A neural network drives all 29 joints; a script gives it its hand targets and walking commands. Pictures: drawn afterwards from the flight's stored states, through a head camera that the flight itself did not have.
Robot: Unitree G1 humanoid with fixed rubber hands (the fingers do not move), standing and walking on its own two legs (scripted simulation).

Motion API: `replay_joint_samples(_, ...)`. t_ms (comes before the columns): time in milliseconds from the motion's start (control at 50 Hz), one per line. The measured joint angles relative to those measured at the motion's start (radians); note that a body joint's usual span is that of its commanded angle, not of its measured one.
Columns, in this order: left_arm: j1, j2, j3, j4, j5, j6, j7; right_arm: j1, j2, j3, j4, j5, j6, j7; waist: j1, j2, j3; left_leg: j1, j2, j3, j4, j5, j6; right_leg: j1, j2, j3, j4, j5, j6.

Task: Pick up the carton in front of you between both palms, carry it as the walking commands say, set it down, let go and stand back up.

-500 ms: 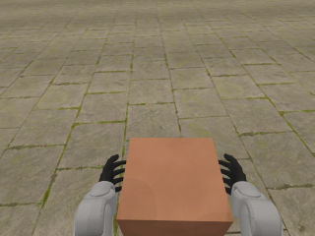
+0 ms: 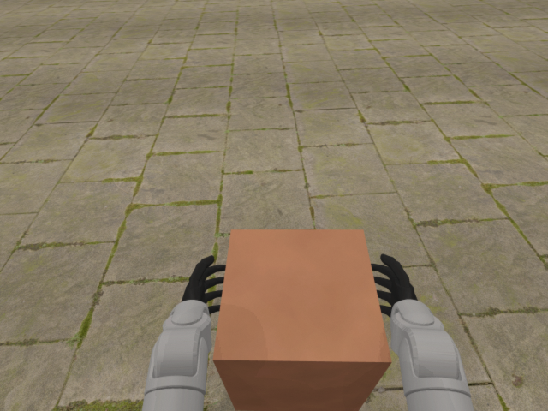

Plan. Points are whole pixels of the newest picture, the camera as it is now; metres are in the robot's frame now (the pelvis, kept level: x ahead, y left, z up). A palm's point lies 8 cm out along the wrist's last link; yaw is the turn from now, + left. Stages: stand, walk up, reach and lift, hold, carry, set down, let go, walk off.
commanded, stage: carry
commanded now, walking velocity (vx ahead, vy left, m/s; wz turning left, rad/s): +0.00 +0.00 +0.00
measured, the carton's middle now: (296, 324) +0.30 +0.00 -0.05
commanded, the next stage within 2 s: hold in 0.64 s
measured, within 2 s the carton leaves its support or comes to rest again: neither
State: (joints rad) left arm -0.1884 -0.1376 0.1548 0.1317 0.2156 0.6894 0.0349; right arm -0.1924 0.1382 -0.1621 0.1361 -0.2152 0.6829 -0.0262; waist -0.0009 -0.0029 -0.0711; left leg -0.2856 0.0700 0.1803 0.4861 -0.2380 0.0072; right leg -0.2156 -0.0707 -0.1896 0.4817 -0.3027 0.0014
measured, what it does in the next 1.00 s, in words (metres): stands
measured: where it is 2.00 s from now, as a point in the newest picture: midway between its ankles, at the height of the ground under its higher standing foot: outside the picture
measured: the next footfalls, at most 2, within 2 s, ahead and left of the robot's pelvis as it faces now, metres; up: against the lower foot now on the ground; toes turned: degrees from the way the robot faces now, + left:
none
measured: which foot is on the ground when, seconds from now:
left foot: down 0.00-1.00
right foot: down 0.00-1.00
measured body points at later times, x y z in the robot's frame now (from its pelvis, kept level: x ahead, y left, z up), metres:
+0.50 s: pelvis -0.01 +0.00 +0.00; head -0.02 +0.00 +0.45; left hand +0.29 +0.15 +0.03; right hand +0.29 -0.16 +0.03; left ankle +0.01 +0.11 -0.74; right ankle -0.03 -0.11 -0.74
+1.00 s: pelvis -0.04 +0.00 +0.01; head -0.08 +0.01 +0.46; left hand +0.27 +0.13 +0.04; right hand +0.24 -0.17 +0.04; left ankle +0.00 +0.13 -0.74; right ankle -0.03 -0.12 -0.74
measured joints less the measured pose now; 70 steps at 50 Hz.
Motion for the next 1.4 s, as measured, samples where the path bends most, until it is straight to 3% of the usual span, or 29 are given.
replay_joint_samples(180,0.003,0.0,-0.004,-0.008,0.007,0.045,-0.005,0.003,0.0,0.004,-0.01,-0.008,0.046,0.005,0.001,0.001,-0.014,-0.005,0.003,-0.002,0.006,0.002,-0.002,-0.006,0.001,-0.001,0.009,-0.001,-0.003)
replay_joint_samples(640,-0.007,-0.001,0.001,-0.002,0.015,0.05,-0.009,-0.006,0.001,-0.001,-0.005,-0.017,0.051,0.007,0.001,0.001,-0.014,-0.017,0.01,-0.004,0.006,0.018,-0.006,-0.021,0.005,-0.002,0.016,0.01,-0.011)
replay_joint_samples(760,0.021,0.003,-0.009,-0.032,0.024,0.046,-0.011,0.001,0.0,0.015,0.0,-0.027,0.035,0.018,0.013,-0.002,0.099,0.149,-0.045,-0.181,-0.117,0.099,-0.022,0.124,0.063,0.15,-0.107,0.078,-0.009)
replay_joint_samples(900,-0.026,-0.005,0.012,0.033,0.045,0.041,-0.022,-0.025,0.005,-0.019,0.041,-0.041,0.032,0.023,-0.004,-0.002,0.119,0.199,-0.051,-0.195,-0.138,0.082,-0.027,0.16,0.071,0.184,-0.123,0.106,-0.005)
replay_joint_samples(1160,-0.105,-0.022,0.095,0.145,0.096,0.041,-0.051,-0.112,0.025,-0.096,0.159,-0.099,0.034,0.051,0.001,-0.004,0.109,0.21,-0.074,-0.213,-0.104,0.085,-0.015,0.164,0.076,0.225,-0.09,0.115,0.003)
replay_joint_samples(1400,-0.371,-0.054,0.349,0.417,0.23,-0.076,-0.073,-0.379,0.041,-0.35,0.443,-0.229,-0.091,0.078,0.018,-0.007,0.152,0.107,-0.112,-0.25,0.049,0.018,-0.003,0.052,0.104,0.287,0.069,0.049,0.0)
